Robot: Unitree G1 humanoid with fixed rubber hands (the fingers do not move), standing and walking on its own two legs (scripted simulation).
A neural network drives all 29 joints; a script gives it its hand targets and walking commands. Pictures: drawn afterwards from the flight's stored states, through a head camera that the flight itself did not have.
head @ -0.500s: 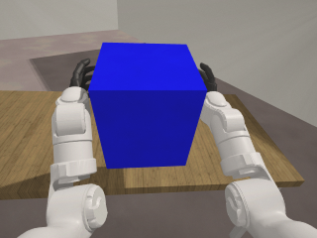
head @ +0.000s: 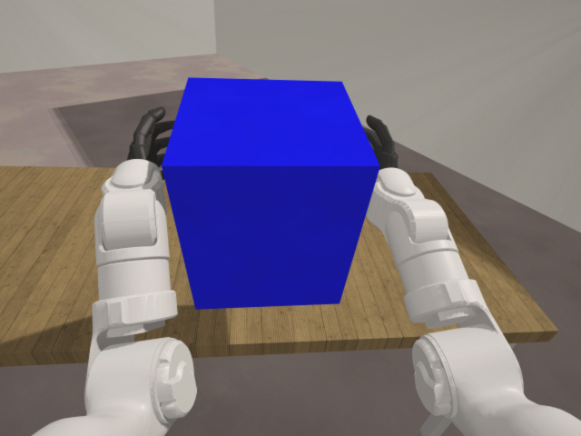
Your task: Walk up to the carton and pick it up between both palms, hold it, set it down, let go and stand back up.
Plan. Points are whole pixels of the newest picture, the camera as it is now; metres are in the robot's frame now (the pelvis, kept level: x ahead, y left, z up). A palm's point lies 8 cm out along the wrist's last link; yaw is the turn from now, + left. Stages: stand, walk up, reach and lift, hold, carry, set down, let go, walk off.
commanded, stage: hold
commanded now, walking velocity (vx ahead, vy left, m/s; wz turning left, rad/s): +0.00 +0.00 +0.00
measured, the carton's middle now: (267, 196) +0.38 +0.00 +0.20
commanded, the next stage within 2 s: set down in 0.32 s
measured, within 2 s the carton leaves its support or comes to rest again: neither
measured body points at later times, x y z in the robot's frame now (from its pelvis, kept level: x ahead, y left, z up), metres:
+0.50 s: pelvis +0.00 +0.00 +0.00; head -0.07 +0.03 +0.44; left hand +0.38 +0.16 +0.25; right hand +0.38 -0.15 +0.25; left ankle +0.02 +0.13 -0.75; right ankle +0.00 -0.12 -0.75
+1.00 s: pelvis +0.01 +0.01 +0.00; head -0.02 +0.05 +0.45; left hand +0.41 +0.16 +0.22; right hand +0.39 -0.14 +0.19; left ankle +0.02 +0.13 -0.75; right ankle +0.00 -0.12 -0.75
